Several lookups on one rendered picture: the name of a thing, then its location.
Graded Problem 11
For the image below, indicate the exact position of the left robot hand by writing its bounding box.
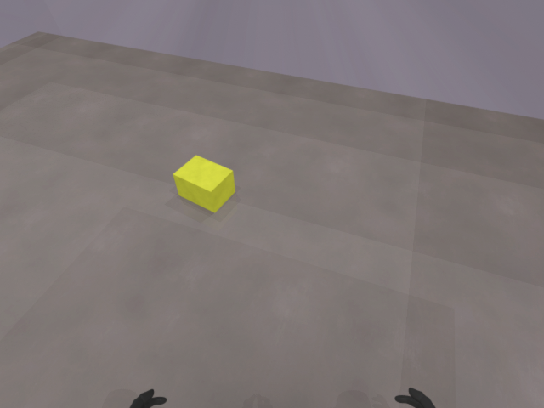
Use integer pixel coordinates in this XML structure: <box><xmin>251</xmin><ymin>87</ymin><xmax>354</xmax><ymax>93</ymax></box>
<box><xmin>130</xmin><ymin>389</ymin><xmax>167</xmax><ymax>408</ymax></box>

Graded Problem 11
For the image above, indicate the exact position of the right robot hand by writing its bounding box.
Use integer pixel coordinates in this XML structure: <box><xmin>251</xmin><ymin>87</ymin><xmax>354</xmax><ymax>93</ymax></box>
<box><xmin>395</xmin><ymin>388</ymin><xmax>435</xmax><ymax>408</ymax></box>

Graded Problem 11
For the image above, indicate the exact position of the carton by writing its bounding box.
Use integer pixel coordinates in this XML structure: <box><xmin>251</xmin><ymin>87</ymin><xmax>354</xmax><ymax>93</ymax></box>
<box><xmin>173</xmin><ymin>156</ymin><xmax>235</xmax><ymax>213</ymax></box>

